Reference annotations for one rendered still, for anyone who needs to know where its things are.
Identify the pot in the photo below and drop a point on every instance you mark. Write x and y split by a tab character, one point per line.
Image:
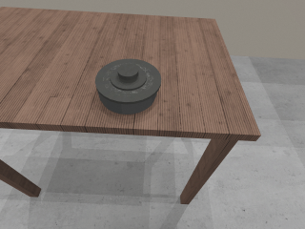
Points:
127	109

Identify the table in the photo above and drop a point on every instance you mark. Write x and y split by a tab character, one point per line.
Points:
49	60

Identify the knob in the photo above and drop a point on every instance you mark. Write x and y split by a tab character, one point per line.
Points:
128	72

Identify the lid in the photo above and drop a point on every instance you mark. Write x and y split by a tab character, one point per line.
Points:
120	91

